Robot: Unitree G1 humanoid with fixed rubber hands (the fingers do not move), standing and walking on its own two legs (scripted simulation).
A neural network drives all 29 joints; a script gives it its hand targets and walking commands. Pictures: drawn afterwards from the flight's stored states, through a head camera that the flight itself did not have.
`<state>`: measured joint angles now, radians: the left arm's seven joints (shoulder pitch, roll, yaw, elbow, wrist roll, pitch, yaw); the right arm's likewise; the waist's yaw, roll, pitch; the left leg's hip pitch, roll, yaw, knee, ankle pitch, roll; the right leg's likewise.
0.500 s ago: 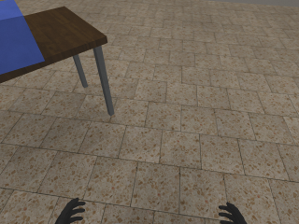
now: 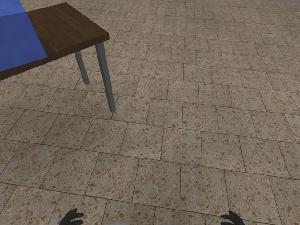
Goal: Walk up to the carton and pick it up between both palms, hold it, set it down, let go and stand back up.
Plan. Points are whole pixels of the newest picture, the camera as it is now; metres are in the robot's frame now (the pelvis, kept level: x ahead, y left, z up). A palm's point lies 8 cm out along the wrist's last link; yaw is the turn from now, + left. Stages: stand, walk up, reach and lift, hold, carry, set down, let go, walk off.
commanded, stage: stand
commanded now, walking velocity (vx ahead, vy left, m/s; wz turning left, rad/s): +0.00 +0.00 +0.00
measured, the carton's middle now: out of the picture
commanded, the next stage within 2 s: walk up in 1.12 s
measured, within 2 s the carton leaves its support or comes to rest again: neither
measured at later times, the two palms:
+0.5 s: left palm out of the picture +0.10 +0.24 -0.11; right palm out of the picture +0.10 -0.24 -0.10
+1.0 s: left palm out of the picture +0.09 +0.24 -0.11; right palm out of the picture +0.10 -0.25 -0.11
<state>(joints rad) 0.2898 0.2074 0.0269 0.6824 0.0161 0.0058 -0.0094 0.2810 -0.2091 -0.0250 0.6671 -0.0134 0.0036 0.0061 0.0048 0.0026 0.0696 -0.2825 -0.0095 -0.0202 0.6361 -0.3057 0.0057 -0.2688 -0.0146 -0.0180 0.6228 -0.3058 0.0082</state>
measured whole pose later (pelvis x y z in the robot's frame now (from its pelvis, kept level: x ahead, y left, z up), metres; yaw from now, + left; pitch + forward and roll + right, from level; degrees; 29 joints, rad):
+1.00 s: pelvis +0.01 -0.01 +0.00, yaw +1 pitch -3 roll +0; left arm 0.29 0.22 0.01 0.72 0.01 0.01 0.00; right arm 0.28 -0.21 -0.01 0.73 -0.01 0.00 0.00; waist 0.00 0.00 0.06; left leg -0.26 -0.01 -0.04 0.60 -0.30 -0.01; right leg -0.24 -0.01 -0.04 0.59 -0.30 0.00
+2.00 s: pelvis +0.15 +0.10 -0.03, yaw +24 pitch -5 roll +2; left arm 0.32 0.25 0.03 0.63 0.03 -0.04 -0.05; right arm 0.43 -0.27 -0.04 0.74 -0.04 0.01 0.01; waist -0.04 -0.02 0.05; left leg -0.26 -0.02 0.01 0.81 -0.46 0.01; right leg -0.45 -0.07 -0.04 0.81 -0.31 -0.03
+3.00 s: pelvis +0.43 +0.27 -0.03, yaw +46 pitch -4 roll -1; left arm 0.30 0.24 0.01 0.61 0.03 -0.02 0.00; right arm 0.35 -0.29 -0.04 0.70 -0.03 0.04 -0.01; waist -0.01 0.08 0.11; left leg -0.45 0.00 -0.06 1.28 -0.57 -0.02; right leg -0.40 -0.09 -0.14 0.81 -0.33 -0.01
